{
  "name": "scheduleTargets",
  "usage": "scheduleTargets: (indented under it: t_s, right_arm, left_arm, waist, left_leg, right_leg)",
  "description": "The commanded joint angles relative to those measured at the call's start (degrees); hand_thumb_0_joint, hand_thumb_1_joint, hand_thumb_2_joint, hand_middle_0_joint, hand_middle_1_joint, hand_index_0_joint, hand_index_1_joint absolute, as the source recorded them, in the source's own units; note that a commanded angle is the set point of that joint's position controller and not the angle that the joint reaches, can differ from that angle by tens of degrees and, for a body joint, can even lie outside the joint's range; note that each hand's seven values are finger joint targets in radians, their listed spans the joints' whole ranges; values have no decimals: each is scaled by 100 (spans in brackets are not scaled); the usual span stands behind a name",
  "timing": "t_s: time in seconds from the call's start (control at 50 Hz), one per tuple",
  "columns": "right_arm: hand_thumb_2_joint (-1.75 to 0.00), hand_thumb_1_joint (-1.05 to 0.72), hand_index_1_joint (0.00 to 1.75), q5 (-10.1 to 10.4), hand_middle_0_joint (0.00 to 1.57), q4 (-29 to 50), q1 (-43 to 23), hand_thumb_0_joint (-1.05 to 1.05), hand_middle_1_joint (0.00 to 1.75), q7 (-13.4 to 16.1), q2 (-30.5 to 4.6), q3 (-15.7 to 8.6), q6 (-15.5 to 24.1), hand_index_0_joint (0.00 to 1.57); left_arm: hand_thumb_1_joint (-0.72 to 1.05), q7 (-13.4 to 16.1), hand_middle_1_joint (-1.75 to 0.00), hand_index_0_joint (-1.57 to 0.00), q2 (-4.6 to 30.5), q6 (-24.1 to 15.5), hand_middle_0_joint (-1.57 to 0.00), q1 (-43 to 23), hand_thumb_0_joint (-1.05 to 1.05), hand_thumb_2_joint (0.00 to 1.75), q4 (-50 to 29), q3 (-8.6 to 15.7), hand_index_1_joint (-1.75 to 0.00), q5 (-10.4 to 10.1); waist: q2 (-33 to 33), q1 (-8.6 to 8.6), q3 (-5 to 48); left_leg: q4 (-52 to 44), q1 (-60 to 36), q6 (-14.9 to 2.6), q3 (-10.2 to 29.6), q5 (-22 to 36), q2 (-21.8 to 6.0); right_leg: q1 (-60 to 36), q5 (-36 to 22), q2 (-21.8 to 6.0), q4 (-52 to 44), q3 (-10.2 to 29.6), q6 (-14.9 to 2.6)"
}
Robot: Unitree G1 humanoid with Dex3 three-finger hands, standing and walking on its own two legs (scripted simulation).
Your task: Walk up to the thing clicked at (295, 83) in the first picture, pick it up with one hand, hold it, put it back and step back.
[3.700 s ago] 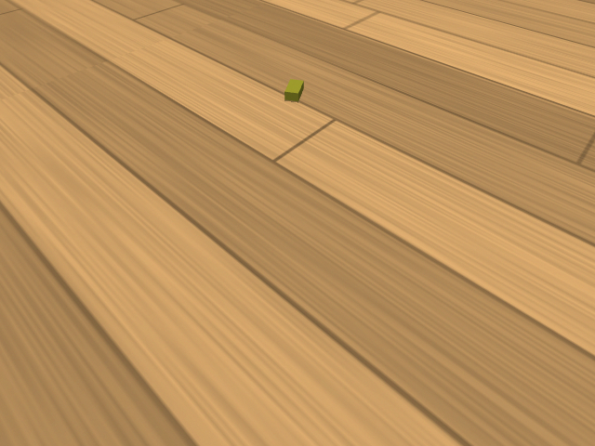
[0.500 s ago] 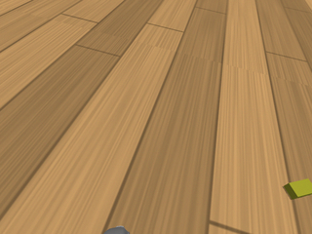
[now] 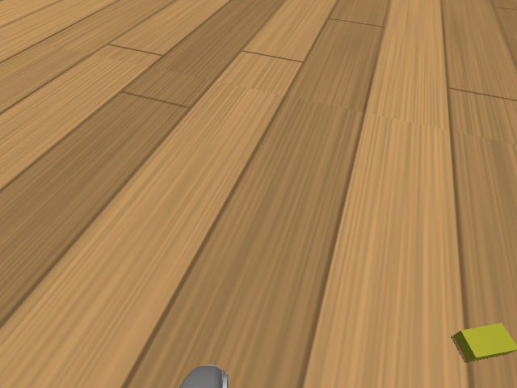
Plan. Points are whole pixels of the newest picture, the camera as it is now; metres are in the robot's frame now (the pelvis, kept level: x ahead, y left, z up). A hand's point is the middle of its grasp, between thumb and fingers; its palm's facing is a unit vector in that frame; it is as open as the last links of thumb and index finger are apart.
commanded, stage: walk up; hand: left
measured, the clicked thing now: (484, 342) +0.40 -0.81 -0.72
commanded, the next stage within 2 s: none
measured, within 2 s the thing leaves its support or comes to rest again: neither
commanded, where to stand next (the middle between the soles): +0.06 -1.04 m, yaw +10 degrees
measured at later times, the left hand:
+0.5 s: hand out of the picture +0.14 +0.08 -0.15, palm faces -0.10 -0.95 -0.31, open 7.4 cm
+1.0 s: hand out of the picture +0.10 -0.13 -0.16, palm faces -0.05 -0.95 -0.32, open 7.4 cm
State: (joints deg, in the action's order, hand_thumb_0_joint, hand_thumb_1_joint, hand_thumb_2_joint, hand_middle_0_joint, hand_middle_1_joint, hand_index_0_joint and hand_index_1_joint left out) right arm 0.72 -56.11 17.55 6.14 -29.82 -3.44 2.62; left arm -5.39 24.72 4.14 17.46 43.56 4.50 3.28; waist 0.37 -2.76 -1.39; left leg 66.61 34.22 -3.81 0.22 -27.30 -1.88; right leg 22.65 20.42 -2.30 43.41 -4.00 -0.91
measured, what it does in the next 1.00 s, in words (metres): steps to the right: left foot, then right foot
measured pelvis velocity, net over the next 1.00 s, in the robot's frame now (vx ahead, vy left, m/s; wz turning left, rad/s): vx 0.02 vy -0.41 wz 0.07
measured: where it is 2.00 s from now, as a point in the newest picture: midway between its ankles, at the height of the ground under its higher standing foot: outside the picture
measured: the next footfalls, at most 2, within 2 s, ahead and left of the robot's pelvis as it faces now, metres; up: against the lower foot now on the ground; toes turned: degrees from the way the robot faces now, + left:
left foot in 0.16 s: +0.11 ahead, +0.00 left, +0.00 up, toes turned +7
right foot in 0.58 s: +0.12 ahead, -0.45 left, +0.00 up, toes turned +1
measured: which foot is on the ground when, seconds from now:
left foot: up 0.00-0.14, down 0.16-0.60, up 0.62-0.86, down 0.88-1.00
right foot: down 0.00-0.18, up 0.20-0.56, down 0.58-0.90, up 0.92-1.00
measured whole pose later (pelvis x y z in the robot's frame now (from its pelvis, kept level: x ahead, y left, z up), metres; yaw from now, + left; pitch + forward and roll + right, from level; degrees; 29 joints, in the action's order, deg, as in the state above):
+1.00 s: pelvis +0.02 -0.41 +0.00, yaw +4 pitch -2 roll +0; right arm -0.4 -51.3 22.2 5.6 -22.1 -0.8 5.1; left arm -3.8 27.3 6.6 13.0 42.2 2.9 3.5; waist -6.8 -0.1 -6.9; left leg 42.3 21.5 -2.8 -3.8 -19.0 -0.2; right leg 30.0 26.2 4.5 60.5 2.3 -2.2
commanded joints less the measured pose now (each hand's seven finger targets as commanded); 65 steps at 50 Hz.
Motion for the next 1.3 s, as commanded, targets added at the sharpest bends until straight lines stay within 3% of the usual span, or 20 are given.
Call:
scheduleTargets:
  t_s: [0.0, 0.06, 0.12, 0.16, 0.2, 0.28, 0.46, 0.52, 0.56, 0.58, 0.62, 0.68, 0.78, 0.84, 0.88, 0.92, 1.0, 1.18, 1.24, 1.28]
  right_arm:
    - [-90, -90, 30, 47, 20, 119, 861, 0, 30, 20, -1120, -188, 237, 20]
    - [-90, -90, 30, 34, 20, 268, 912, 0, 30, -9, -969, -171, 298, 20]
    - [-90, -90, 30, -15, 20, 186, 1864, 0, 30, 53, -1012, -247, 375, 20]
    - [-90, -90, 30, -240, 20, 539, 1812, 0, 30, 209, -1823, -514, 350, 20]
    - [-90, -90, 30, 0, 20, 770, 1320, 0, 30, 257, -1848, -534, 314, 20]
    - [-90, -90, 30, 3, 20, 857, 987, 0, 30, 148, -1362, -374, 300, 20]
    - [-90, -90, 30, -265, 20, 942, 611, 0, 30, 16, -2073, -610, 324, 20]
    - [-90, -90, 30, -259, 20, 981, -116, 0, 30, 8, -2101, -581, 244, 20]
    - [-90, -90, 30, -291, 20, 894, 57, 0, 30, 42, -1365, -331, 143, 20]
    - [-90, -90, 30, -191, 20, 966, 73, 0, 30, 53, -815, -120, 90, 20]
    - [-90, -90, 30, -115, 20, 903, 128, 0, 30, 220, -1155, -332, 53, 20]
    - [-90, -90, 30, 61, 20, 220, 677, 0, 30, 153, -1359, -326, 64, 20]
    - [-90, -90, 30, 30, 20, 147, 1243, 0, 30, 56, -1127, -286, 180, 20]
    - [-90, -90, 30, -46, 20, 88, 1926, 0, 30, 76, -1076, -325, 298, 20]
    - [-90, -90, 30, -278, 20, 439, 1724, 0, 30, 181, -1810, -533, 347, 20]
    - [-90, -90, 30, -76, 20, 662, 1258, 0, 30, 217, -1948, -573, 343, 20]
    - [-90, -90, 30, -61, 20, 793, 1038, 0, 30, 161, -1375, -446, 306, 20]
    - [-90, -90, 30, -254, 20, 996, 748, 0, 30, 91, -1902, -642, 306, 20]
    - [-90, -90, 30, -270, 20, 1044, 132, 0, 30, 69, -2067, -635, 239, 20]
    - [-90, -90, 30, -302, 20, 953, 113, 0, 30, 97, -1469, -429, 141, 20]
  left_arm:
    - [90, 187, -30, -20, 1456, -184, -20, -486, 0, 90, -578, 434, -30, 5]
    - [90, 151, -30, -20, 1281, -165, -20, -465, 0, 90, -646, 288, -30, 0]
    - [90, 117, -30, -20, 1062, -88, -20, -773, 0, 90, -933, 99, -30, -43]
    - [90, 127, -30, -20, 733, -75, -20, -353, 0, 90, -1046, 1, -30, -103]
    - [90, 206, -30, -20, 1494, 52, -20, -166, 0, 90, -870, 228, -30, 13]
    - [90, 136, -30, -20, 1537, 51, -20, -416, 0, 90, -755, 368, -30, -75]
    - [90, -140, -30, -20, 1413, 134, -20, -790, 0, 90, -901, 411, -30, -125]
    - [90, -141, -30, -20, 1358, 113, -20, 6, 0, 90, -585, 506, -30, -107]
    - [90, -35, -30, -20, 1635, 43, -20, 1032, 0, 90, -169, 669, -30, 20]
    - [90, 47, -30, -20, 2040, -13, -20, 1039, 0, 90, -260, 703, -30, 122]
    - [90, 158, -30, -20, 2633, -102, -20, -551, 0, 90, -770, 680, -30, -46]
    - [90, 221, -30, -20, 1932, -73, -20, -893, 0, 90, -700, 482, -30, -17]
    - [90, 171, -30, -20, 1430, -47, -20, -863, 0, 90, -770, 256, -30, 26]
    - [90, 167, -30, -20, 1166, 28, -20, -1066, 0, 90, -900, 91, -30, -17]
    - [90, 186, -30, -20, 726, 16, -20, -709, 0, 90, -1023, -26, -30, -71]
    - [90, 258, -30, -20, 1467, 96, -20, -506, 0, 90, -848, 215, -30, 15]
    - [90, 170, -30, -20, 1514, 79, -20, -701, 0, 90, -769, 393, -30, -43]
    - [90, -26, -30, -20, 1397, 123, -20, -1027, 0, 90, -889, 398, -30, -111]
    - [90, -63, -30, -20, 1397, 107, -20, -396, 0, 90, -635, 472, -30, -78]
    - [90, 8, -30, -20, 1542, 67, -20, 625, 0, 90, -125, 615, -30, 18]
  waist:
    - [-1495, 167, -173]
    - [-1231, 193, -159]
    - [-588, 627, 408]
    - [1035, 574, 589]
    - [173, 493, 408]
    - [58, 384, -3]
    - [1419, 467, -167]
    - [1581, -158, 89]
    - [-447, -755, 583]
    - [-1976, -878, 263]
    - [-1887, -103, 24]
    - [-1406, 195, -66]
    - [-1533, 220, 68]
    - [-823, 586, 78]
    - [914, 495, -51]
    - [252, 428, -165]
    - [276, 333, -60]
    - [1365, 440, -149]
    - [1745, -36, 104]
    - [81, -632, 564]
  left_leg:
    - [-1010, 262, -41, -218, 184, 11]
    - [-1967, -662, -145, -262, 486, 114]
    - [-3871, -2683, 39, -79, 2218, 58]
    - [-4590, -4080, -544, 3455, 2028, -2100]
    - [-4467, -3405, -1263, 3910, 2157, -2917]
    - [-4275, -2026, -760, 1522, 1874, -1608]
    - [-4054, -953, -991, 727, 46, -1585]
    - [-3520, 191, -617, 241, -105, -1403]
    - [-1000, 936, -267, -627, -197, -579]
    - [325, 1809, -60, -792, -1147, -22]
    - [921, 1147, 56, 137, -706, -60]
    - [339, 678, 53, 112, -10, -305]
    - [-1540, -857, -40, -177, 134, -45]
    - [-3576, -2512, 58, 51, 1660, -20]
    - [-4617, -3317, -286, 3357, 1996, -2012]
    - [-4490, -2709, -1056, 3821, 2238, -2928]
    - [-4096, -2046, -779, 1579, 1951, -1610]
    - [-3773, -1329, -953, 778, 1246, -1668]
    - [-3413, -276, -676, 447, 669, -1526]
    - [-1264, 531, -270, -445, 352, -698]
  right_leg:
    - [-866, -355, -961, -2123, 1615, -1475]
    - [-718, -1426, -1070, -2028, 1352, -1639]
    - [-82, -1738, -595, -771, 592, -1145]
    - [2078, 657, 339, 1249, 571, -154]
    - [2131, 1099, 56, 2504, 1442, 143]
    - [1448, 117, 175, 2512, 1730, 80]
    - [999, 484, -264, 1261, 823, 248]
    - [-768, 195, -110, 220, 324, 63]
    - [-1964, 156, 185, -840, 347, -21]
    - [-1454, 381, -669, -1725, 1973, -307]
    - [-269, 1183, -1548, -3337, 4317, -1119]
    - [-385, 848, -851, -2301, 2463, -1063]
    - [-272, -420, -858, -1909, 1863, -1610]
    - [531, -1391, -475, -726, 1197, -1203]
    - [2206, 492, 483, 1173, 861, -266]
    - [2173, 1084, 78, 2194, 1497, -69]
    - [1589, 81, 268, 2630, 1754, -15]
    - [1199, 552, -252, 1617, 936, 231]
    - [-307, 630, -145, 465, 455, 72]
    - [-1643, 269, 261, -608, 346, -20]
